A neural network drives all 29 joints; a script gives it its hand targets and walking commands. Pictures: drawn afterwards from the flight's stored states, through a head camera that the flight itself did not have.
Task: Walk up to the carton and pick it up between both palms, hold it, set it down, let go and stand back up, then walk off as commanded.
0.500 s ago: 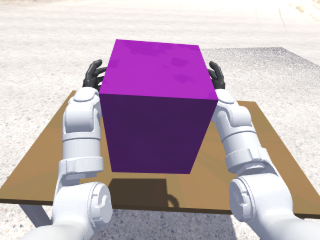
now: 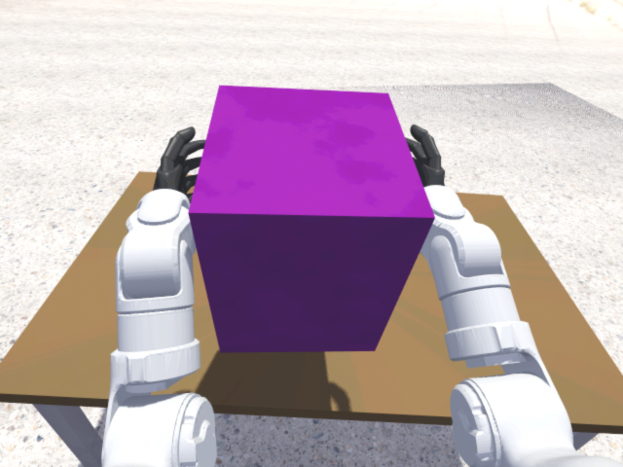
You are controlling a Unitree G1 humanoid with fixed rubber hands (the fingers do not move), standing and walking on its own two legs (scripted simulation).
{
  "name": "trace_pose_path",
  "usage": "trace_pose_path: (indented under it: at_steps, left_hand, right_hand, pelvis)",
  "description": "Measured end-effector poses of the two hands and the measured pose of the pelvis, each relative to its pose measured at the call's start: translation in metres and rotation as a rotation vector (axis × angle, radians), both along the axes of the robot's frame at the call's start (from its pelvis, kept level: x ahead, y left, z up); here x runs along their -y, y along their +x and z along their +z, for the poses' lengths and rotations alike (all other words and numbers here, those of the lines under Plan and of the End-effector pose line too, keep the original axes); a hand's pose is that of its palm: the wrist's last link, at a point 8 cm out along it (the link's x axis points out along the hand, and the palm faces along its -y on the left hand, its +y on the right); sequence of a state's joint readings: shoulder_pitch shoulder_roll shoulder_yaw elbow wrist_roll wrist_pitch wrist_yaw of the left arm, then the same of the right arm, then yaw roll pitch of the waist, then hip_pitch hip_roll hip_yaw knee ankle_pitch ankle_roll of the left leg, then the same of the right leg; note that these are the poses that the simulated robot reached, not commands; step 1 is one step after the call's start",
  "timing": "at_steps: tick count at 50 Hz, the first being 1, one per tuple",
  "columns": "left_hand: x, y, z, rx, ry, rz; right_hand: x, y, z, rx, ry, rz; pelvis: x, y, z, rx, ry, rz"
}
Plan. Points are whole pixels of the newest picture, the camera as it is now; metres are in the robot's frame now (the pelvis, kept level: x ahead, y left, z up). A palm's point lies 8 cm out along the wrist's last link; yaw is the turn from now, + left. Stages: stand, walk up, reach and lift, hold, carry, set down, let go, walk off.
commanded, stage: hold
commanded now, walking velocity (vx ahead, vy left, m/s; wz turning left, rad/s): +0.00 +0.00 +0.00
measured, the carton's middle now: (301, 226) +0.35 +0.02 +0.19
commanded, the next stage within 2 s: none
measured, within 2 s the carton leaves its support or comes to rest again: neither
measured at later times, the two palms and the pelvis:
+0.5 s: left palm (174, 180) +0.34 +0.16 +0.25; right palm (429, 186) +0.35 -0.13 +0.24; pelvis -0.02 +0.00 +0.00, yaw +0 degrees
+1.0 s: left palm (174, 198) +0.34 +0.17 +0.23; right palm (424, 192) +0.36 -0.12 +0.23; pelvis +0.00 +0.00 +0.00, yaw +0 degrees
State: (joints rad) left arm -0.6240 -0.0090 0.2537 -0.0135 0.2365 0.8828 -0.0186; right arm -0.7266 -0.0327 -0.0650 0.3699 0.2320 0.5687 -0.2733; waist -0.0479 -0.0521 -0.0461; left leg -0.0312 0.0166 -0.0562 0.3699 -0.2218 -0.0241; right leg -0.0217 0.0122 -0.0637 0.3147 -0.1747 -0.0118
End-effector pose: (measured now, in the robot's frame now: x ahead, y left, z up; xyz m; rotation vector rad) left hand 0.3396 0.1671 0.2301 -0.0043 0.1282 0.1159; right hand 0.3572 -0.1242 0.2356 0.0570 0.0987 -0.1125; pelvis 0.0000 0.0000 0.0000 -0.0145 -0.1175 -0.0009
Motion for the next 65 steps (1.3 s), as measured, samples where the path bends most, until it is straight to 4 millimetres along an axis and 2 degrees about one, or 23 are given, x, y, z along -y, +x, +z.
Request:
trace_pose_path:
  at_steps: [9,17,25,35,43,46,53,61,65]
  left_hand:
    - [0.001,-0.016,0.008,0.019,-0.024,0.003]
    - [0.002,-0.01,0.008,-0.024,-0.045,-0.01]
    - [0.002,0.004,0.017,0.003,-0.029,-0.011]
    - [0.005,0.021,-0.006,-0.047,0.016,-0.024]
    - [0.002,0.011,0.006,0.021,0.02,-0.001]
    - [0.0,0.007,0.004,0.012,0.006,0.002]
    - [0.001,-0.005,-0.004,-0.02,-0.004,-0.004]
    - [0.001,-0.016,0.016,0.03,-0.028,0.002]
    - [0.002,-0.012,0.015,-0.005,-0.051,-0.007]
  right_hand:
    - [0.001,-0.017,0.006,0.017,0.001,-0.001]
    - [0.002,-0.015,0.004,-0.027,0.022,-0.015]
    - [0.003,-0.003,0.009,-0.002,0.033,-0.019]
    - [0.006,0.014,-0.009,-0.05,0.031,-0.024]
    - [0.002,0.01,0.001,0.017,0.009,-0.005]
    - [0.0,0.006,0.002,0.009,0.003,-0.002]
    - [0.001,-0.006,-0.003,-0.024,-0.001,-0.003]
    - [0.001,-0.019,0.01,0.023,0.005,-0.005]
    - [0.002,-0.017,0.009,-0.011,0.018,-0.015]
  pelvis:
    - [0.001,-0.015,0.0,0.02,0.001,0.0]
    - [0.002,-0.026,-0.001,0.035,0.002,-0.001]
    - [0.003,-0.02,0.0,0.027,0.002,-0.001]
    - [0.002,-0.003,0.0,0.004,0.002,0.0]
    - [0.001,0.004,0.0,-0.006,0.0,0.0]
    - [0.0,0.003,0.0,-0.004,0.0,0.0]
    - [0.0,-0.005,0.0,0.007,0.001,0.0]
    - [0.001,-0.019,0.0,0.026,0.002,0.0]
    - [0.001,-0.024,-0.001,0.033,0.002,0.0]
